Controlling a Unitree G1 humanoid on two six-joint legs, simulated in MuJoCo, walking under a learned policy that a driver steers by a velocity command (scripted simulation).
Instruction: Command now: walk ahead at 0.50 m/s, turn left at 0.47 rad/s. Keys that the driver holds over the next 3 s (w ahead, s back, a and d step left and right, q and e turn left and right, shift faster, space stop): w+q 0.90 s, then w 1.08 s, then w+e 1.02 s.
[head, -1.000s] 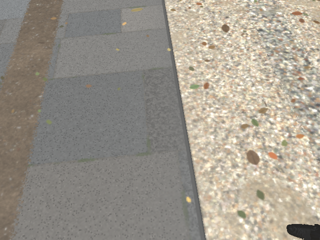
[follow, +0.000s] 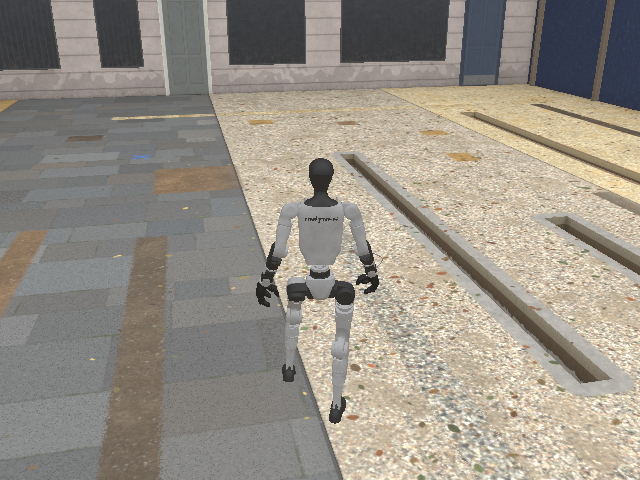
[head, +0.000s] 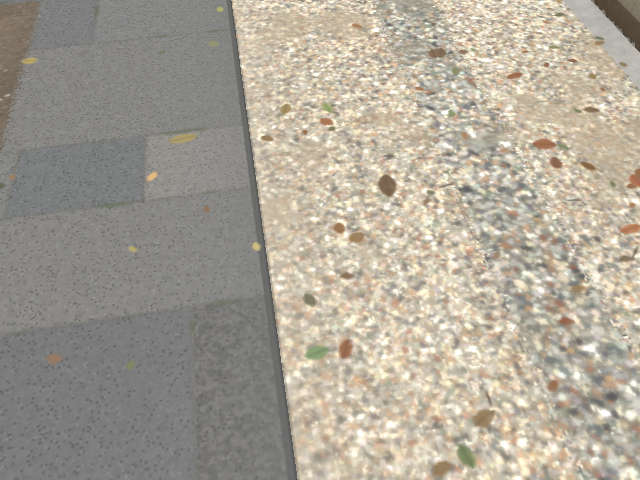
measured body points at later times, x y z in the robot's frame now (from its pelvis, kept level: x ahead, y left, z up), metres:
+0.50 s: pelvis +0.28 +0.06 +0.00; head +0.31 +0.08 +0.45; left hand +0.41 +0.37 -0.08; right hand +0.43 -0.19 -0.10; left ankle +0.23 +0.12 -0.74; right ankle +0.49 -0.08 -0.68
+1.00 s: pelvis +0.54 +0.11 +0.00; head +0.57 +0.12 +0.45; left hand +0.41 +0.36 -0.12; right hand +0.85 +0.00 -0.08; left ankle +0.57 +0.32 -0.68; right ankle +0.55 -0.02 -0.74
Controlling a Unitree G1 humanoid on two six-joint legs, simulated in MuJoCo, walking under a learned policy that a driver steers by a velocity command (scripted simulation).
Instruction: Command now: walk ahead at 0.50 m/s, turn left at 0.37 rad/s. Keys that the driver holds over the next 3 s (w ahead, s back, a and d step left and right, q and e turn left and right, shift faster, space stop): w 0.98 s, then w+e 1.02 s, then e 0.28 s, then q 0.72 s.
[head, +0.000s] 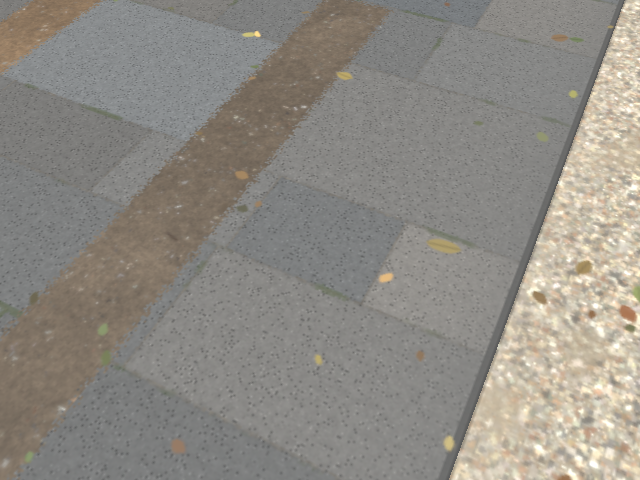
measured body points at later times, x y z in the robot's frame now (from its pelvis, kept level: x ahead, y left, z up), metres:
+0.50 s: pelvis +0.27 +0.06 +0.00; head +0.30 +0.07 +0.45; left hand +0.44 +0.33 -0.10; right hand +0.34 -0.22 -0.11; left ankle +0.22 +0.15 -0.74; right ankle +0.45 -0.11 -0.68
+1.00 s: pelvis +0.55 +0.01 +0.00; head +0.58 +0.00 +0.45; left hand +0.57 +0.29 -0.12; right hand +0.73 -0.25 -0.10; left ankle +0.67 +0.20 -0.68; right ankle +0.53 -0.08 -0.74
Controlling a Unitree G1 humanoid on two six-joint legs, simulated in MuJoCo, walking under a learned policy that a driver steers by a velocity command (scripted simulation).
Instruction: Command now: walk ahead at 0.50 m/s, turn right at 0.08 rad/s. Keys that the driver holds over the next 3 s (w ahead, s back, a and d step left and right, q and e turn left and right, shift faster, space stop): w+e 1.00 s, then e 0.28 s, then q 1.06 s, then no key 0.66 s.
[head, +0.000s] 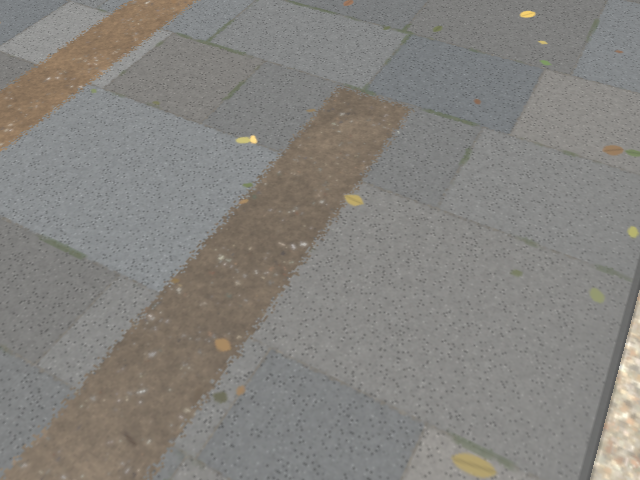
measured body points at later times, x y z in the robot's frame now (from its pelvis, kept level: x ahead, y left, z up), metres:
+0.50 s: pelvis +0.27 +0.05 +0.00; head +0.29 +0.05 +0.45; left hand +0.46 +0.30 -0.11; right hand +0.26 -0.23 -0.12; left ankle +0.26 +0.16 -0.75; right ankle +0.33 -0.13 -0.67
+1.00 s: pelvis +0.51 -0.09 +0.00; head +0.53 -0.12 +0.45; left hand +0.71 +0.12 -0.11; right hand +0.54 -0.42 -0.10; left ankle +0.70 +0.04 -0.68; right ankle +0.47 -0.15 -0.75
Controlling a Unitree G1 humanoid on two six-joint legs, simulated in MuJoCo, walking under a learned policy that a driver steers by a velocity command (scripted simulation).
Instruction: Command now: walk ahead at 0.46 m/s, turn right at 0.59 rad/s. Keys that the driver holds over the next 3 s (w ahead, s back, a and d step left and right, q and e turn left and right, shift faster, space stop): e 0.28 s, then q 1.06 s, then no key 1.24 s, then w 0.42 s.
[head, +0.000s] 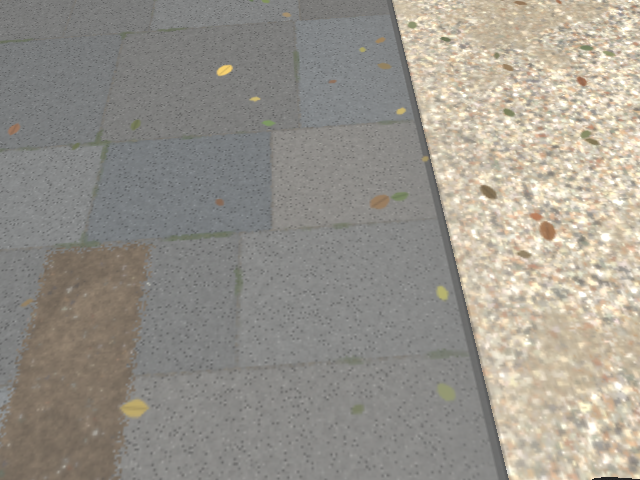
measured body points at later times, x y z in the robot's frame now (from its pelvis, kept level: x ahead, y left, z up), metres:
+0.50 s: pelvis +0.18 +0.05 -0.01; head +0.22 +0.04 +0.43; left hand +0.38 +0.29 -0.12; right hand +0.26 -0.23 -0.13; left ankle +0.28 +0.14 -0.75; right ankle +0.18 -0.10 -0.74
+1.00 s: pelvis +0.23 +0.06 -0.01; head +0.27 +0.08 +0.44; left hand +0.38 +0.35 -0.11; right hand +0.38 -0.22 -0.10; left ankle +0.25 +0.14 -0.75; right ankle +0.23 -0.11 -0.67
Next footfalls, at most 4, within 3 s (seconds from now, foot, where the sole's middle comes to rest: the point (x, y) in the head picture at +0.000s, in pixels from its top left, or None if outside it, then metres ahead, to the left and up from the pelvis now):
0.20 left None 0.29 0.14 -0.78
0.54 right None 0.23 -0.10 -0.78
1.22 right None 0.32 -0.07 -0.78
1.60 left None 0.21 0.16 -0.78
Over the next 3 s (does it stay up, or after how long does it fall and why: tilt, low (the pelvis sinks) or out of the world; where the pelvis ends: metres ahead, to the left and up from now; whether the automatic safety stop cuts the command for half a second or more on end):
stays up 0.34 0.03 0.00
